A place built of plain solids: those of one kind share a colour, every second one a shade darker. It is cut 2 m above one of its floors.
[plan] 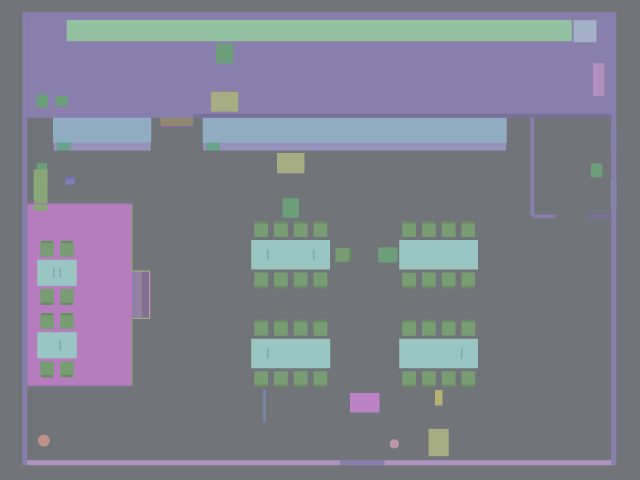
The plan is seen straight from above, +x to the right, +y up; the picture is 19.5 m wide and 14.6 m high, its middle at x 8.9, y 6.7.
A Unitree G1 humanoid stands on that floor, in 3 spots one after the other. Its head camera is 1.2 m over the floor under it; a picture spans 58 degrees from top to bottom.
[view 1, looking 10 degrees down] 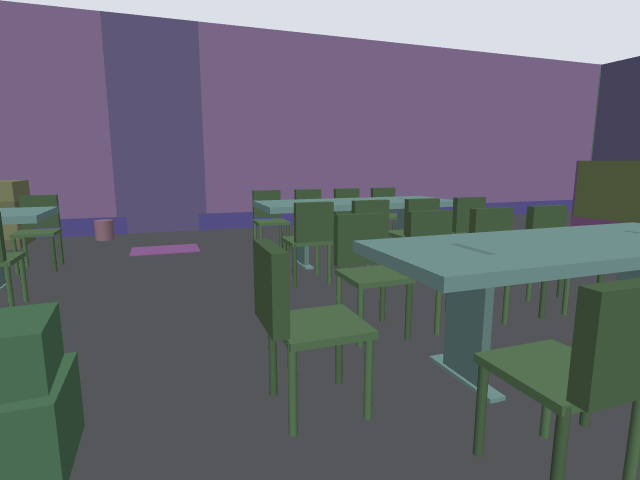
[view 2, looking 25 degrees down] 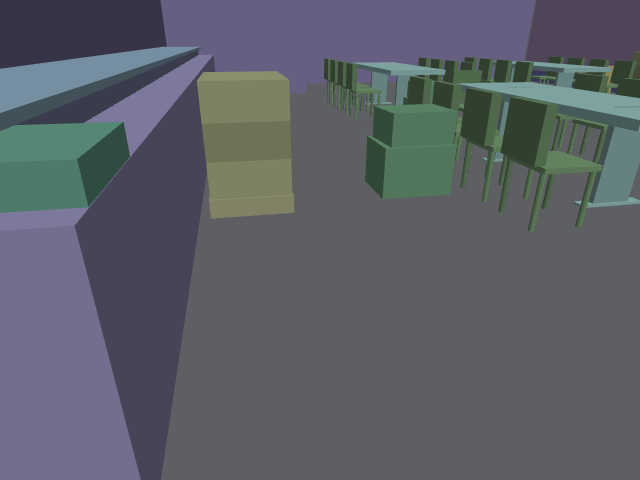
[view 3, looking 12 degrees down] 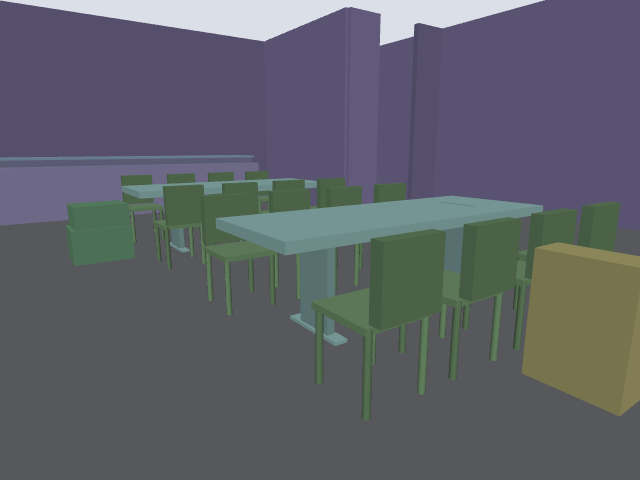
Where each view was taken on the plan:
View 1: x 10.26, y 8.12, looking -110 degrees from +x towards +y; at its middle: side_chair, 4.15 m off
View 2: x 4.55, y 9.12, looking -11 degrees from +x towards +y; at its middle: ground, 2.84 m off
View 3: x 10.26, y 1.00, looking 55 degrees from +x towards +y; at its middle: meeting_table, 2.25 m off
